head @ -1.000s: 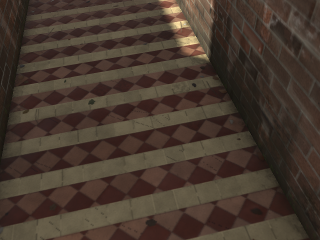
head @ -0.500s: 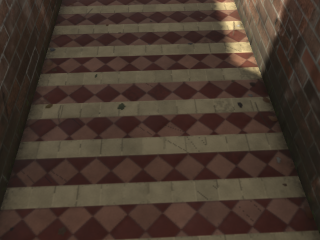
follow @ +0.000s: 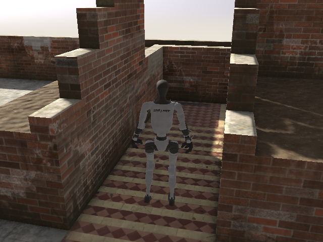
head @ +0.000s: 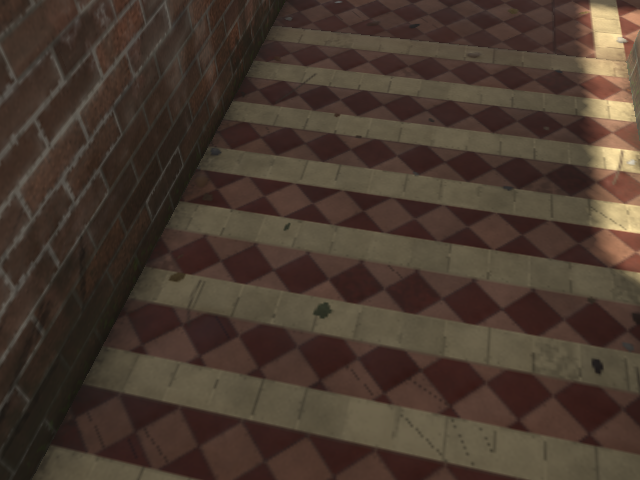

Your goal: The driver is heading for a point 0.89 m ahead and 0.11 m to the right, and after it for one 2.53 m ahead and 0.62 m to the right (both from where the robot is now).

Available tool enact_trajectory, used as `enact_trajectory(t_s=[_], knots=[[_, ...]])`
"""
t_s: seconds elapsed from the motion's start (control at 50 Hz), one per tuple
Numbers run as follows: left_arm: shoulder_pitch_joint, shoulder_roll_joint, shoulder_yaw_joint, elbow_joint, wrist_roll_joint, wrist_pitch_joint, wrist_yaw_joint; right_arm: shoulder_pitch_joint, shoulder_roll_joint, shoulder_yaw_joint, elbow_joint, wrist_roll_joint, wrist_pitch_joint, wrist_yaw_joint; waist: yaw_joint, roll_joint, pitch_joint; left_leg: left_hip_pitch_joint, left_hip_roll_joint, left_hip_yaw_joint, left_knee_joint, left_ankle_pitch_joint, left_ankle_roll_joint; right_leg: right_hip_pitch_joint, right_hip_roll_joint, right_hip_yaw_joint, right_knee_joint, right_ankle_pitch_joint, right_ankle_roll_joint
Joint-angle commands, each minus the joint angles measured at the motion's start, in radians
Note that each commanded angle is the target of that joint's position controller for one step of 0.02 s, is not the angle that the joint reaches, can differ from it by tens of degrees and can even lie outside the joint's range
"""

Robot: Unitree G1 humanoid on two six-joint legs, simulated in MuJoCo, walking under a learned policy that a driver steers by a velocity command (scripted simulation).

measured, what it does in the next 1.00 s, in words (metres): walks ahead, turning right: left foot, then right foot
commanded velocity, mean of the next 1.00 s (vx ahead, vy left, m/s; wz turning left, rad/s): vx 0.49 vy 0.00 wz -0.19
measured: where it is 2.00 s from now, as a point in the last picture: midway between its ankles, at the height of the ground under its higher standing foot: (366, 380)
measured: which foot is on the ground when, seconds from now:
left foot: up 0.00-0.32, down 0.34-0.90, up 0.92-1.00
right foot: down 0.00-0.34, up 0.36-0.86, down 0.88-1.00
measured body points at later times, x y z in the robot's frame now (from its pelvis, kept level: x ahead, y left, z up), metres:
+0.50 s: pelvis +0.27 +0.06 +0.00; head +0.29 +0.08 +0.45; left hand +0.33 +0.34 -0.13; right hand +0.39 -0.21 -0.10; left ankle +0.29 +0.15 -0.74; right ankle +0.23 -0.09 -0.65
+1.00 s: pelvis +0.53 -0.01 -0.01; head +0.58 -0.02 +0.43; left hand +0.77 +0.21 -0.11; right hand +0.54 -0.30 -0.13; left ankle +0.43 +0.17 -0.63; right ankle +0.59 -0.09 -0.74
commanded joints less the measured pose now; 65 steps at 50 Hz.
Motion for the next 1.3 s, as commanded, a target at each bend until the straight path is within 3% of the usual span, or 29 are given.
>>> enact_trajectory(t_s=[0.02, 0.14, 0.24, 0.3, 0.32, 0.34, 0.36, 0.38, 0.4, 0.44, 0.48, 0.52, 0.58, 0.66, 0.68, 0.78, 0.84, 0.88, 0.9, 0.92, 0.94, 0.96, 0.98, 1.02, 1.06, 1.14, 1.2, 1.26, 1.3], knots=[[0.037, 0.105, 0.023, -0.022, -0.008, -0.013, -0.004, -0.012, -0.052, -0.016, -0.069, -0.005, -0.013, 0.002, 0.000, -0.148, 0.002, -0.196, 0.098, -0.011, -0.066, 0.078, -0.010, 0.153, -0.255, 0.280, -0.255, 0.073, -0.176], [0.091, 0.160, 0.032, 0.032, -0.029, -0.003, 0.008, -0.204, -0.008, 0.011, -0.124, -0.009, -0.028, 0.009, 0.043, -0.107, 0.022, -0.143, 0.096, 0.049, -0.447, 0.347, -0.029, 0.157, -0.221, 0.115, -0.285, 0.248, -0.157], [0.166, 0.177, 0.032, 0.092, -0.049, 0.017, 0.005, -0.325, -0.035, 0.005, -0.168, 0.003, -0.022, 0.030, 0.067, -0.125, 0.054, -0.076, 0.057, 0.071, -0.582, 0.328, -0.002, 0.242, -0.273, 0.116, -0.267, 0.230, -0.149], [0.129, 0.205, 0.036, 0.109, -0.055, 0.036, 0.014, -0.242, -0.089, -0.017, -0.159, 0.001, -0.028, 0.026, -0.018, -0.143, 0.011, 0.083, 0.024, 0.097, -0.671, 0.246, 0.042, 0.298, -0.281, 0.093, -0.141, 0.432, -0.105], [0.131, 0.185, 0.026, 0.110, -0.047, 0.040, 0.017, -0.100, -0.134, -0.042, -0.113, -0.002, -0.027, 0.017, -0.078, -0.126, -0.083, 0.292, 0.005, 0.115, -0.684, 0.255, 0.067, 0.254, -0.234, 0.050, 0.014, 0.539, -0.080], [0.115, 0.157, 0.010, 0.083, -0.032, 0.040, 0.019, 0.088, -0.201, -0.067, -0.077, -0.009, -0.024, 0.000, -0.155, -0.058, -0.220, 0.577, 0.137, -0.023, -0.652, 0.260, 0.118, 0.081, -0.177, 0.004, 0.288, 0.388, -0.040], [0.209, 0.042, -0.026, 0.053, -0.024, 0.020, 0.015, 0.161, -0.300, -0.086, -0.056, -0.021, -0.013, -0.003, -0.109, 0.221, -0.325, 0.885, 0.368, -0.484, -0.758, 0.086, 0.268, -0.322, -0.005, -0.019, 0.656, -0.152, 0.021], [0.203, 0.116, -0.009, 0.075, -0.036, -0.002, 0.005, 0.156, -0.214, -0.060, -0.058, -0.029, -0.011, 0.004, -0.123, 0.193, -0.344, 0.857, 0.398, -0.647, -0.863, 0.024, 0.282, -0.436, -0.018, 0.127, 0.816, -0.413, 0.016], [0.148, 0.179, 0.012, 0.061, -0.057, -0.005, -0.004, 0.079, -0.162, -0.043, -0.065, -0.023, -0.015, 0.009, -0.103, 0.125, -0.186, 0.739, 0.373, -0.475, -0.862, 0.051, 0.245, -0.513, -0.075, 0.125, 0.854, -0.353, 0.001], [0.070, 0.158, 0.014, 0.049, -0.042, 0.012, 0.002, -0.043, -0.093, -0.023, -0.077, -0.020, -0.024, 0.017, -0.049, 0.027, -0.058, 0.490, 0.289, -0.254, -0.924, 0.148, 0.193, -0.445, -0.154, 0.100, 0.760, -0.200, 0.005], [0.128, 0.112, 0.011, 0.064, -0.037, 0.043, 0.008, -0.084, -0.066, -0.016, -0.067, -0.027, -0.045, 0.023, 0.005, 0.050, -0.039, 0.363, 0.254, -0.135, -0.980, 0.256, 0.171, -0.334, -0.182, 0.117, 0.722, -0.123, 0.019], [0.127, 0.086, 0.010, 0.051, -0.036, 0.065, 0.014, -0.077, -0.080, -0.023, -0.038, -0.028, -0.066, 0.025, 0.019, 0.043, -0.015, 0.319, 0.250, -0.047, -1.009, 0.356, 0.177, -0.347, -0.180, 0.126, 0.710, -0.068, 0.033], [0.043, 0.096, 0.019, 0.008, -0.034, 0.070, 0.018, -0.067, -0.105, -0.030, -0.009, -0.042, -0.068, 0.011, 0.003, 0.023, 0.021, 0.330, 0.234, 0.050, -1.035, 0.396, 0.164, -0.423, -0.166, 0.152, 0.593, 0.091, 0.046], [-0.074, 0.075, 0.011, -0.042, -0.030, 0.061, -0.005, -0.045, -0.129, -0.031, 0.016, -0.037, -0.060, -0.003, -0.041, 0.002, 0.051, 0.378, 0.217, 0.161, -1.047, 0.425, 0.129, -0.411, -0.145, 0.091, 0.358, 0.266, 0.036], [-0.112, 0.058, 0.004, -0.059, -0.037, 0.061, -0.012, -0.031, -0.131, -0.031, 0.026, -0.024, -0.059, -0.009, -0.057, -0.002, 0.062, 0.409, 0.227, 0.170, -1.047, 0.418, 0.127, -0.421, -0.142, 0.071, 0.302, 0.281, 0.030], [-0.236, 0.051, -0.003, -0.147, -0.039, 0.058, -0.052, 0.050, -0.156, -0.040, 0.066, -0.014, -0.022, -0.011, -0.098, -0.005, 0.094, 0.590, 0.279, 0.230, -0.954, 0.592, 0.110, -0.467, -0.113, -0.010, 0.197, 0.174, -0.019], [-0.163, 0.095, 0.021, -0.166, -0.040, 0.066, -0.064, 0.018, -0.196, -0.051, 0.051, -0.009, 0.004, -0.026, -0.026, 0.055, 0.011, 0.632, 0.285, 0.271, -0.758, 1.059, 0.076, -0.300, -0.026, -0.093, 0.197, 0.015, -0.076], [0.104, 0.191, 0.076, -0.111, -0.042, 0.072, -0.046, -0.008, -0.200, -0.050, 0.036, -0.007, 0.014, -0.037, 0.126, 0.037, -0.134, 0.490, 0.234, 0.302, -0.382, 1.074, 0.027, 0.096, 0.037, -0.079, 0.108, 0.062, -0.145], [0.218, 0.287, 0.103, -0.090, -0.041, 0.086, -0.019, 0.032, -0.132, -0.026, 0.010, -0.036, -0.003, -0.034, 0.136, -0.140, -0.237, 0.209, 0.168, 0.301, -0.058, 0.549, -0.012, 0.410, -0.161, 0.217, 0.115, 0.129, -0.213], [0.146, 0.336, 0.103, -0.132, -0.032, 0.078, -0.018, 0.094, -0.034, 0.007, -0.037, -0.034, -0.041, -0.013, 0.032, -0.314, -0.359, -0.178, -0.072, 0.129, 0.285, -0.243, -0.071, 0.686, -0.391, 0.807, -0.039, 0.100, -0.431], [0.151, 0.251, 0.079, -0.143, -0.024, 0.073, -0.022, -0.023, -0.144, -0.017, -0.049, -0.004, -0.076, 0.004, 0.108, -0.158, -0.368, -0.260, -0.012, -0.035, 0.317, -0.223, -0.050, 0.667, -0.382, 0.751, -0.088, 0.217, -0.386], [0.103, 0.211, 0.067, -0.150, -0.016, 0.066, -0.021, -0.090, -0.148, -0.018, -0.078, 0.019, -0.087, 0.008, 0.088, -0.117, -0.237, -0.270, 0.026, -0.023, 0.270, -0.159, -0.036, 0.538, -0.344, 0.565, -0.067, 0.404, -0.344], [0.045, 0.192, 0.063, -0.154, -0.025, 0.062, -0.022, -0.093, -0.131, -0.017, -0.071, 0.003, -0.085, -0.001, 0.037, -0.008, -0.135, -0.241, 0.065, -0.009, 0.179, -0.110, -0.043, 0.376, -0.287, 0.431, -0.062, 0.536, -0.303], [-0.032, 0.156, 0.052, -0.184, -0.020, 0.068, -0.012, -0.072, -0.142, -0.030, -0.065, -0.024, -0.055, -0.012, -0.022, -0.030, -0.079, -0.128, 0.099, 0.000, 0.078, -0.059, -0.062, 0.170, -0.231, 0.326, -0.097, 0.614, -0.271], [-0.046, 0.178, 0.059, -0.184, -0.016, 0.069, -0.005, -0.041, -0.108, -0.025, -0.068, -0.033, -0.028, -0.018, -0.050, -0.047, -0.079, -0.080, 0.084, 0.019, -0.016, -0.021, -0.095, 0.078, -0.203, 0.276, -0.113, 0.711, -0.274], [-0.035, 0.203, 0.069, -0.172, -0.032, 0.096, 0.024, -0.111, -0.073, -0.011, -0.092, -0.037, -0.013, -0.026, -0.032, -0.104, -0.118, -0.040, 0.027, 0.036, -0.269, 0.156, -0.131, 0.032, -0.133, 0.209, -0.068, 0.703, -0.220], [-0.017, 0.205, 0.070, -0.166, -0.041, 0.128, 0.041, -0.202, -0.073, -0.004, -0.113, -0.027, -0.008, -0.009, 0.003, -0.126, -0.133, 0.002, -0.009, 0.021, -0.427, 0.271, -0.132, 0.048, -0.128, 0.252, -0.041, 0.553, -0.180], [-0.008, 0.192, 0.063, -0.158, -0.032, 0.142, 0.055, -0.217, -0.102, -0.012, -0.110, -0.019, -0.015, 0.008, 0.010, -0.153, -0.130, 0.025, -0.007, -0.008, -0.528, 0.265, -0.117, 0.118, -0.164, 0.327, -0.003, 0.422, -0.165], [-0.009, 0.166, 0.051, -0.148, -0.031, 0.141, 0.052, -0.194, -0.122, -0.019, -0.099, -0.033, -0.031, 0.006, -0.004, -0.179, -0.108, 0.067, -0.006, -0.009, -0.599, 0.235, -0.085, 0.144, -0.165, 0.372, 0.044, 0.368, -0.153]])
Velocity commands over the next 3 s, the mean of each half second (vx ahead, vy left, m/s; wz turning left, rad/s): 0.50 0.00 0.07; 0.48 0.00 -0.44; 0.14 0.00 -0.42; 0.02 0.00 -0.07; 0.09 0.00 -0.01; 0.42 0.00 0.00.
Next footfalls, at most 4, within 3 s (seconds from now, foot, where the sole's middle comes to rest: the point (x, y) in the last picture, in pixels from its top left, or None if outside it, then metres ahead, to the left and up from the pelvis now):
0.34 left None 0.33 0.15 -0.78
0.88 right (392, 420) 0.63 -0.10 -0.78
1.34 left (333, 330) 0.85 0.03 -0.78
1.64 right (419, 405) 0.66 -0.16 -0.78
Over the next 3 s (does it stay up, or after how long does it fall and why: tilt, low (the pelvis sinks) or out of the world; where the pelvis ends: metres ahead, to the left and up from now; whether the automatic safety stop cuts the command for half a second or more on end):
stays up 0.94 -0.20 -0.02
